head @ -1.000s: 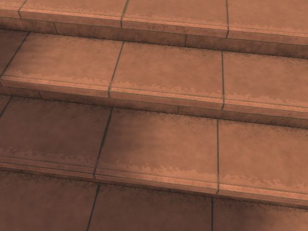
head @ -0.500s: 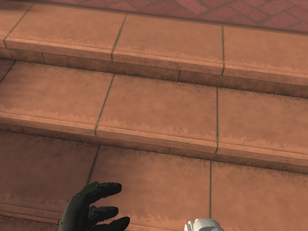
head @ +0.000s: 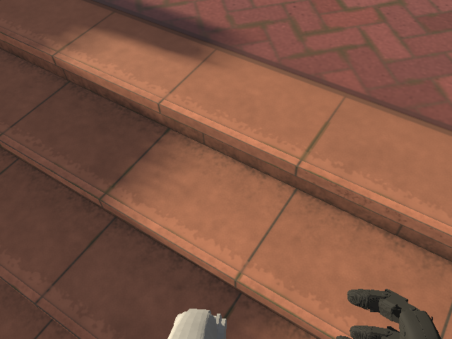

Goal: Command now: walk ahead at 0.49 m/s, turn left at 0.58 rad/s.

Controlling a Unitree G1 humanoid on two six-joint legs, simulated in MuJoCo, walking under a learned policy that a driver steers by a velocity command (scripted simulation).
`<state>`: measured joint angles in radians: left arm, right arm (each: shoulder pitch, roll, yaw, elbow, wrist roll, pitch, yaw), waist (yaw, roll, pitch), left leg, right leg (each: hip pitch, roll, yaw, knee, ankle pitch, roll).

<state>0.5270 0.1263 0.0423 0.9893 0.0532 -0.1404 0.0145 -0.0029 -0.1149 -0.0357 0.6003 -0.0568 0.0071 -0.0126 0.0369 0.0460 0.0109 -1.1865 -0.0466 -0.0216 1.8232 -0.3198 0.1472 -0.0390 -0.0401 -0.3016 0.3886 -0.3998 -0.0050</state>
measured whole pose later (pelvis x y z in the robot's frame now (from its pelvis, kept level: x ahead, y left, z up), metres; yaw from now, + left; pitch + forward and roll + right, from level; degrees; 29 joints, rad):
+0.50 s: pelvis +0.33 +0.03 +0.13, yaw +0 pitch +3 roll -1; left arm 0.10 0.10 0.01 0.66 0.02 -0.03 0.03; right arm 0.47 -0.17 -0.03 1.00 -0.03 -0.13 0.03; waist 0.00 -0.02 -0.05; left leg -0.20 -0.05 0.17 0.49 -0.35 0.11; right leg -1.18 0.04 0.08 2.06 -0.23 -0.13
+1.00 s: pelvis +0.64 -0.02 +0.24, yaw -17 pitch +4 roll +0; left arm 0.45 0.22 0.05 0.93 0.02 -0.08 0.01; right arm 0.09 -0.10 0.03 0.55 -0.07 -0.06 0.00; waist 0.01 0.00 -0.06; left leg -1.13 0.08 -0.03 1.80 -0.28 0.05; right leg -0.25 0.18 0.04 0.58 -0.40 -0.16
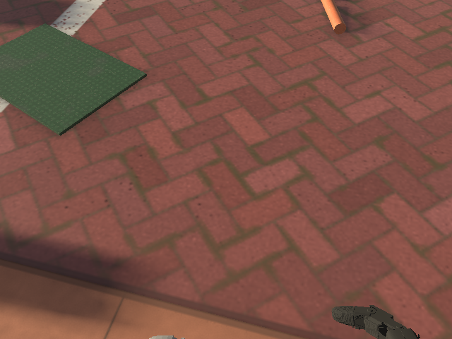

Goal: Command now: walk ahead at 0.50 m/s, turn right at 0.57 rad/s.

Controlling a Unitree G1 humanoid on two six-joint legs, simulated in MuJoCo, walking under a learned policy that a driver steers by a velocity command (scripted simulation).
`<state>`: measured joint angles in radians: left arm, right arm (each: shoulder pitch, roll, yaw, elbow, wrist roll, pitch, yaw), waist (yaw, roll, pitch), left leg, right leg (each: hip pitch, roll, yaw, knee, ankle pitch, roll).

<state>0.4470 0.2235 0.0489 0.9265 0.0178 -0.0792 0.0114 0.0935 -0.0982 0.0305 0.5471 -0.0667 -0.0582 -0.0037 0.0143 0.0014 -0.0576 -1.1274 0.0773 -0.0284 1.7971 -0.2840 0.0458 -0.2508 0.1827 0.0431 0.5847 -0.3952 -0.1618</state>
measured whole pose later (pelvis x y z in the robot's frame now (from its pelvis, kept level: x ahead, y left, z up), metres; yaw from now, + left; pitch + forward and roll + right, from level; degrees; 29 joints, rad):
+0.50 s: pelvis +0.33 +0.03 +0.14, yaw -10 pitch +3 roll +2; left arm 0.05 0.17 0.01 0.57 0.04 -0.05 -0.03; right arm 0.45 -0.20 -0.06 0.95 -0.01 -0.12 0.00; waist -0.04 -0.05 -0.05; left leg -0.24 -0.03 0.12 0.47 -0.28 0.04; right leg -0.83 -0.05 0.07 1.21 -0.07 -0.08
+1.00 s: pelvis +0.60 -0.03 +0.15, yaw +3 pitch +2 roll -1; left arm 0.44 0.22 0.05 0.83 0.02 -0.11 0.01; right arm 0.13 -0.25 -0.07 0.69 -0.04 -0.02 0.05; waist 0.05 0.05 -0.02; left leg -0.68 0.04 0.00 0.84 -0.11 0.02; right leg -0.04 0.00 -0.18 0.29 -0.28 -0.01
